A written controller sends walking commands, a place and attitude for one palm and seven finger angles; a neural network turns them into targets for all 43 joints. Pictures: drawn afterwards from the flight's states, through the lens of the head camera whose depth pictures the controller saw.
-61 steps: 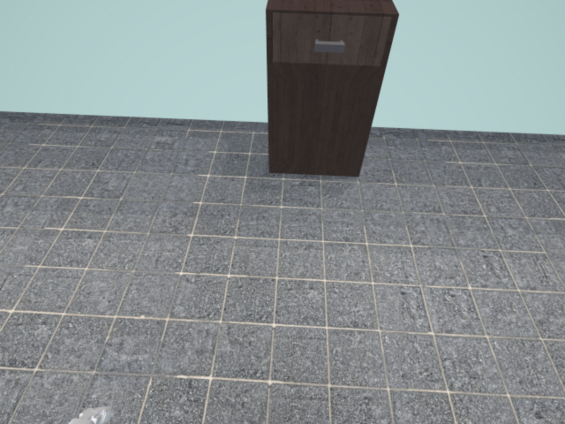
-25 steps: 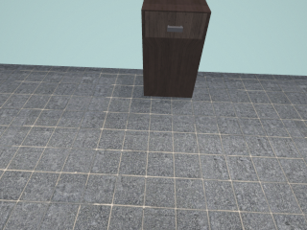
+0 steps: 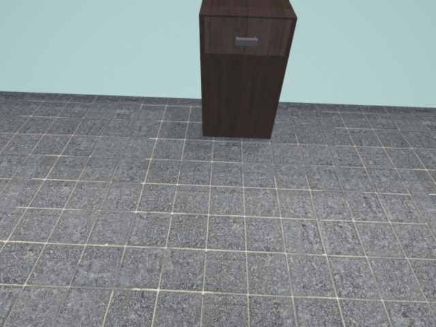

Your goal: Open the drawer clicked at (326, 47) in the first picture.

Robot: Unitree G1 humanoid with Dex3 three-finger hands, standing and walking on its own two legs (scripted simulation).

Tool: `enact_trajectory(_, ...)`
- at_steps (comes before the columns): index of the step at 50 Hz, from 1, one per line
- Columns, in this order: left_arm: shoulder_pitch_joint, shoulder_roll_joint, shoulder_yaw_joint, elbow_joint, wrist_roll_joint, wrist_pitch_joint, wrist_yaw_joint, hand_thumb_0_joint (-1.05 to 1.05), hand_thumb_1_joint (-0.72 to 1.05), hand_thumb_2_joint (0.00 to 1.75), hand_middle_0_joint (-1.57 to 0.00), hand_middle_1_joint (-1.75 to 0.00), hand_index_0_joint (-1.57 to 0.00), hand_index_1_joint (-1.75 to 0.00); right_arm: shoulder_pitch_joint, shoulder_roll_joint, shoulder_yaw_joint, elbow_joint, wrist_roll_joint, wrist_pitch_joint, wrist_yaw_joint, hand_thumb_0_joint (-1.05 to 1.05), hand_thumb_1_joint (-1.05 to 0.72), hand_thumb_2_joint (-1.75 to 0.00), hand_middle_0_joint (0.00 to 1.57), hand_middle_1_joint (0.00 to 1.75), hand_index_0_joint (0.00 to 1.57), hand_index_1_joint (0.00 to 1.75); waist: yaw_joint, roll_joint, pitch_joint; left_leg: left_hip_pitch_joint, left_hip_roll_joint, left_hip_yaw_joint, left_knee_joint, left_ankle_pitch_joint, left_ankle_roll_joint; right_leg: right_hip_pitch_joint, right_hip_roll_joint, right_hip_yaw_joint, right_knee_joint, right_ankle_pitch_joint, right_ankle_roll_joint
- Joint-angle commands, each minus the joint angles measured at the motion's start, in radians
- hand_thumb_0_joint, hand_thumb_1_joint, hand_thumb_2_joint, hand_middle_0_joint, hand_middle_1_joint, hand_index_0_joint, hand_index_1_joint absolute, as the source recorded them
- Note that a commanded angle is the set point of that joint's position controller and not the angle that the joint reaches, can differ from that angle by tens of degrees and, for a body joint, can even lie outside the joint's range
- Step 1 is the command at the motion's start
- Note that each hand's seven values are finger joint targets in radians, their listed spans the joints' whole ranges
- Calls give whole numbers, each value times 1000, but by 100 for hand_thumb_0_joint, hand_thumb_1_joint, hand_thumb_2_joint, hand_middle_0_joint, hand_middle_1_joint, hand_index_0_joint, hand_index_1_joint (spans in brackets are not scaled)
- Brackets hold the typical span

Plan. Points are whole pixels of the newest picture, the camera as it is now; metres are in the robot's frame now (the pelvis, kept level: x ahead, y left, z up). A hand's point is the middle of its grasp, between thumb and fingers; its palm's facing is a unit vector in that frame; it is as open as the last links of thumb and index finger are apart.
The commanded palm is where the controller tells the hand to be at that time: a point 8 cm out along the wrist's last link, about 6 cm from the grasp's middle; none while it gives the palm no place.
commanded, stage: look at it before walking up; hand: left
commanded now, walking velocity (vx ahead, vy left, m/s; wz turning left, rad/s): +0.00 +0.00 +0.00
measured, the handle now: (246, 39) +1.43 -0.07 -0.08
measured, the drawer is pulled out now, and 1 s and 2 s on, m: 0.00 0.00 0.00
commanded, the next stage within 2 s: walk to a spot facing it in 0.22 s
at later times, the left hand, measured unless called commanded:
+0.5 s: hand out of the picture +0.06 +0.23 -0.17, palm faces -0.05 -0.96 -0.29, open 7.4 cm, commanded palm none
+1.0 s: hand out of the picture +0.12 +0.14 -0.17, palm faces -0.18 -0.97 -0.17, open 7.4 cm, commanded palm none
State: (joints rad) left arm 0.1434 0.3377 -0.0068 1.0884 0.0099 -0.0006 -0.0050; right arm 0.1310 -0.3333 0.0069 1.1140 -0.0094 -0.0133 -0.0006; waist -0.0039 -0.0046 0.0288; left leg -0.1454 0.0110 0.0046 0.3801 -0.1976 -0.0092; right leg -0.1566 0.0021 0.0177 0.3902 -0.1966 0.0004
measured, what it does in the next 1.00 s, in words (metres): walks ahead, turning right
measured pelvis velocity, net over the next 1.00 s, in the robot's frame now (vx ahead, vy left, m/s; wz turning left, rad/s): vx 0.15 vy -0.03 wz -0.30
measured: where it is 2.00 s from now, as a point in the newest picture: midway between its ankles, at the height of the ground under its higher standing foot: (260, 268)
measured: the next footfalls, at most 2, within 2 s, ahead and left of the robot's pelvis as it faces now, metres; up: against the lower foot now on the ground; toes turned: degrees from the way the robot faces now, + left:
left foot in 1.12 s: +0.39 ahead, +0.05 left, +0.00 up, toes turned -14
right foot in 1.66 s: +0.45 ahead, -0.27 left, +0.00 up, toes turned -46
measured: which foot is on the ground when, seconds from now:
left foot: down 0.00-0.64, up 0.66-1.00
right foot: down 0.00-1.00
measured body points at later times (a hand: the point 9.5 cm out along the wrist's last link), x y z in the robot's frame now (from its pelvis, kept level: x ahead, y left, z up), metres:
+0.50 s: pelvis +0.02 +0.00 -0.01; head +0.01 +0.00 +0.44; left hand +0.06 +0.28 -0.15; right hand +0.07 -0.28 -0.15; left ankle +0.01 +0.13 -0.75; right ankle +0.01 -0.12 -0.74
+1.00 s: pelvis +0.15 -0.03 +0.00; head +0.18 -0.04 +0.45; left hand +0.13 +0.20 -0.15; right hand +0.21 -0.28 -0.14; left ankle +0.30 +0.08 -0.69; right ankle +0.04 -0.11 -0.75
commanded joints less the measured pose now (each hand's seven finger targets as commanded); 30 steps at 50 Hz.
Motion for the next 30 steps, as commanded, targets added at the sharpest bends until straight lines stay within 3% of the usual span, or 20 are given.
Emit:
enact_trajectory(1,-33,207,37,-66,2,-27,15,0,90,90,-20,-30,-20,-30,-53,-207,-44,-61,2,-22,-10,0,-90,-90,20,30,20,30,5,-2,-51,13,105,-100,-65,78,35,-19,-116,107,-80,53,-31)
enact_trajectory(16,-28,206,37,-58,2,-26,16,0,90,90,-20,-30,-20,-30,-58,-211,-44,-58,3,-22,-10,0,-90,-90,20,30,20,30,5,-1,-57,27,110,-100,-73,99,35,-8,-117,100,-80,81,-29)
enact_trajectory(18,28,100,16,-36,2,-6,18,0,90,90,-20,-30,-20,-30,2,-105,-20,-36,-6,-8,-9,0,-90,-90,20,30,20,30,3,2,-59,37,108,-66,-48,5,16,-32,-99,111,-66,-16,-19)
enact_trajectory(19,54,87,18,-37,5,4,15,0,90,90,-20,-30,-20,-30,32,-91,-21,-35,-7,-2,-8,0,-90,-90,20,30,20,30,3,2,-50,33,111,-58,-40,-96,17,-61,-89,118,-51,-117,-22)
enact_trajectory(21,71,90,29,-58,11,16,2,0,90,90,-20,-30,-20,-30,46,-110,-36,-52,-12,6,-8,0,-90,-90,20,30,20,30,4,17,31,-23,126,-68,-60,-306,32,-150,-56,130,-28,-279,-32)
enact_trajectory(23,90,81,42,-92,15,18,-9,0,90,90,-20,-30,-20,-30,67,-135,-54,-77,-13,6,-9,0,-90,-90,20,30,20,30,0,58,90,-44,167,-110,-87,-430,60,-237,-15,117,53,-327,-39)
enact_trajectory(24,99,72,46,-109,15,15,-14,0,90,90,-20,-30,-20,-30,90,-151,-64,-84,-11,3,-10,0,-90,-90,20,30,20,30,-5,94,89,-24,209,-157,-110,-468,87,-277,11,87,136,-316,-37)
enact_trajectory(25,111,43,50,-122,14,9,-19,0,90,90,-20,-30,-20,-30,105,-166,-75,-94,-10,-4,-12,0,-90,-90,20,30,20,30,-7,145,80,5,270,-206,-137,-462,121,-312,37,28,247,-257,-30)
enact_trajectory(26,95,22,53,-138,14,5,-23,0,90,90,-20,-30,-20,-30,119,-170,-84,-99,-9,-12,-14,0,-90,-90,20,30,20,30,-13,178,74,29,331,-222,-154,-396,157,-339,22,-26,344,-245,-20)
enact_trajectory(27,77,7,58,-156,15,0,-27,0,90,90,-20,-30,-20,-30,132,-157,-87,-104,-11,-19,-14,0,-90,-90,20,30,20,30,-20,173,66,56,351,-205,-145,-296,177,-367,-9,-36,376,-278,-15)
enact_trajectory(28,64,-3,62,-168,15,-6,-31,0,90,90,-20,-30,-20,-30,139,-141,-87,-105,-13,-25,-15,0,-90,-90,20,30,20,30,-22,162,70,56,353,-163,-115,-186,177,-356,-31,-46,362,-298,-13)
enact_trajectory(29,83,-11,66,-168,14,-11,-34,0,90,90,-20,-30,-20,-30,132,-131,-85,-106,-14,-27,-15,0,-90,-90,20,30,20,30,-7,135,60,27,344,-115,-63,-103,162,-294,-36,-59,315,-279,-15)
enact_trajectory(30,154,-29,70,-146,15,-14,-36,0,90,90,-20,-30,-20,-30,105,-119,-83,-113,-15,-27,-16,0,-90,-90,20,30,20,30,32,120,50,-49,309,-34,31,-69,127,-161,-25,-88,235,-206,-19)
